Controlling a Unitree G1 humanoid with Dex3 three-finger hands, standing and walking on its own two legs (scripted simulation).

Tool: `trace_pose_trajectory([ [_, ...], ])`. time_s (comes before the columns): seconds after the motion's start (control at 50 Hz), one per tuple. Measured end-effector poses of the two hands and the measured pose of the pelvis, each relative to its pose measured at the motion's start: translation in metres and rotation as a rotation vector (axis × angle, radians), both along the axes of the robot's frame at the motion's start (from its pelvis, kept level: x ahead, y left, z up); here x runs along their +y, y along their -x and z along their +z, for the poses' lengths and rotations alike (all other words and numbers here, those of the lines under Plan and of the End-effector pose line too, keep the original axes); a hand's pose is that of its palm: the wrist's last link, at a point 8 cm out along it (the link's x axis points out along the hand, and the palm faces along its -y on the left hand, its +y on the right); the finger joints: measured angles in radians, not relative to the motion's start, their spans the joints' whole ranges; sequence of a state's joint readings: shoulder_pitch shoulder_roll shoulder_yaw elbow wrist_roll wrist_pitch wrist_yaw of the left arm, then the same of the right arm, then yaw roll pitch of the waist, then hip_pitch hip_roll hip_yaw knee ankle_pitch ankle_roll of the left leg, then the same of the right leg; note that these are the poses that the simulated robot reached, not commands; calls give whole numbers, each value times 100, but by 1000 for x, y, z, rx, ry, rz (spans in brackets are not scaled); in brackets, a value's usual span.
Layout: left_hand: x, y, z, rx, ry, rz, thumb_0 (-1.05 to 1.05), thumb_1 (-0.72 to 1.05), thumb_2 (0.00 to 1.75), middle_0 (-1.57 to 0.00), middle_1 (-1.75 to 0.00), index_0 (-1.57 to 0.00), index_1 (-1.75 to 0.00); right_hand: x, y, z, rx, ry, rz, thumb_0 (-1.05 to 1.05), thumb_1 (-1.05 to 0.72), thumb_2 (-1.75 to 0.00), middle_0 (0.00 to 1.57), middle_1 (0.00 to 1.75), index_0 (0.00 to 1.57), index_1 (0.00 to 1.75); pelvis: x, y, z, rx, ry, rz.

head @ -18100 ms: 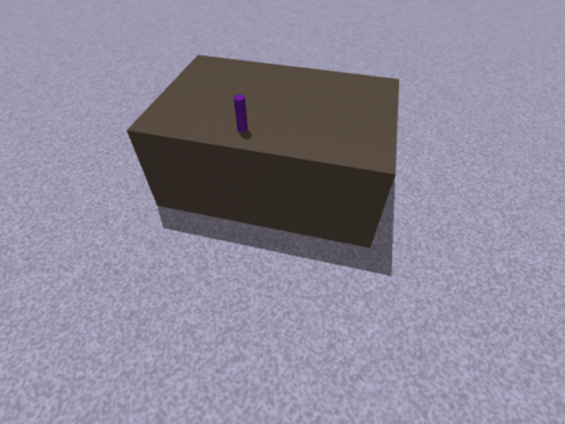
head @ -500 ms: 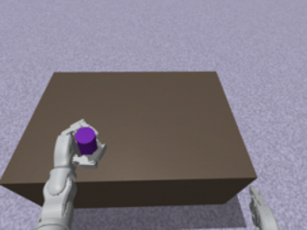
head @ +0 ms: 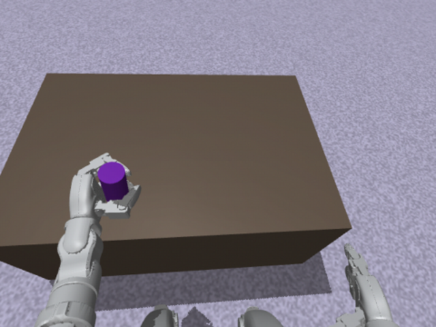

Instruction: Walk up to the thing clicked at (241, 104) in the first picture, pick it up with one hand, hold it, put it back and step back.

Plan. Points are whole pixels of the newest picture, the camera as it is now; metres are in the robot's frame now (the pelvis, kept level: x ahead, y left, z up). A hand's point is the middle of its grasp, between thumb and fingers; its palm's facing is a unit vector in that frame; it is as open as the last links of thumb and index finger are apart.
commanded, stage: crouch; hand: left
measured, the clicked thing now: (116, 192) +0.36 +0.18 +0.02
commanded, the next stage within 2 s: lower in 0.78 s
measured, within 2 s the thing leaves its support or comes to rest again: neither
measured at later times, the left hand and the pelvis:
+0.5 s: hand (132, 183) +0.43 +0.17 -0.06, palm faces +0.04 -1.00 +0.01, open 6.6 cm; pelvis -0.01 +0.01 -0.05, yaw -1 degrees
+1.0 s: hand (136, 179) +0.46 +0.17 -0.10, palm faces +0.06 -1.00 +0.01, open 6.6 cm; pelvis -0.02 +0.01 -0.08, yaw -2 degrees
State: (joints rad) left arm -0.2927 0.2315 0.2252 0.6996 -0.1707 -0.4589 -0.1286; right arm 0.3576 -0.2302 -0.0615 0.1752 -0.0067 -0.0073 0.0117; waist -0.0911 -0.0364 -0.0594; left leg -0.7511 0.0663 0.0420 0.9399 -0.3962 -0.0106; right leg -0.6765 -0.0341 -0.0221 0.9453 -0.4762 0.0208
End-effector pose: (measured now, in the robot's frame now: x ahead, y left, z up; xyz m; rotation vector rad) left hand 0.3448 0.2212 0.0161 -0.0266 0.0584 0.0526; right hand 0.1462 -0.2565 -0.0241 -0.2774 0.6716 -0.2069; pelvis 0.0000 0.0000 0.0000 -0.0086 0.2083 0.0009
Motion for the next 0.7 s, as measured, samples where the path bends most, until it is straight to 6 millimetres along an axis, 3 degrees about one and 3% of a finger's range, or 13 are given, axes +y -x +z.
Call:
trace_pose_trajectory([
  [0.18, 0, -31, -35, -12, -3, -19, -1, -9, 120, -97, -129, -96, -127, -5, 13, 2, 1, 80, 10, -1, 55, -5, 6, 5, 5, 5, 4, 6, -21, 83, 16, -6],
  [0.34, 3, -48, -60, -14, -4, -7, -1, -9, 121, -97, -129, -96, -127, -2, 11, -1, -23, 119, 32, -1, 54, -5, 6, 5, 5, 5, 7, 7, -39, 142, 27, -8],
  [0.7, 3, -75, -95, -17, -16, -8, -1, -9, 121, -98, -129, -96, -127, 0, 16, -11, -34, 170, 40, -1, 53, -5, 6, 5, 6, 5, 9, 12, -69, 218, 48, -7],
])
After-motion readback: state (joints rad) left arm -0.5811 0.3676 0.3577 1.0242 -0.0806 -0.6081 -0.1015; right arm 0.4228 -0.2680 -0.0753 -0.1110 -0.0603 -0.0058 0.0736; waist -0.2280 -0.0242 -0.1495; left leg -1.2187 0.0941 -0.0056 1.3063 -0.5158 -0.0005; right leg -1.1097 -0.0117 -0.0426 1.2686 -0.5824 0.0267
